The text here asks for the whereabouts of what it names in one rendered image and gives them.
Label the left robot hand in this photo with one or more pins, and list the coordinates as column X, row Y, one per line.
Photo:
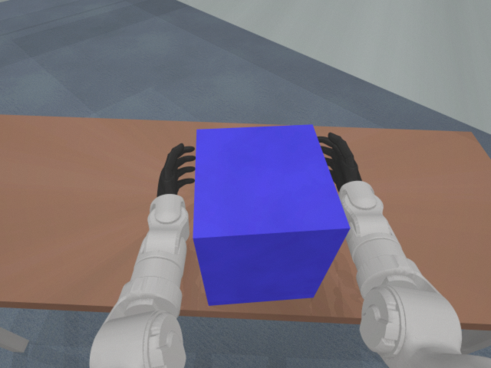
column 170, row 173

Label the robot right forearm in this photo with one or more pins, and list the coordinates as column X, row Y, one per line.
column 374, row 248

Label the left robot upper arm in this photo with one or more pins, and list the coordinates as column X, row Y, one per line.
column 149, row 340

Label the table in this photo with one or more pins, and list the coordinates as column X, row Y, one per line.
column 75, row 195

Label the right robot upper arm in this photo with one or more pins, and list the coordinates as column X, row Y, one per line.
column 411, row 328

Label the robot left forearm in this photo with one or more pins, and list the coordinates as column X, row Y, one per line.
column 157, row 273

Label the carton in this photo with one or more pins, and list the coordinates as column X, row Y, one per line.
column 268, row 221

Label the right robot hand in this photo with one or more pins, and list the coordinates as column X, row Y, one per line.
column 345, row 169

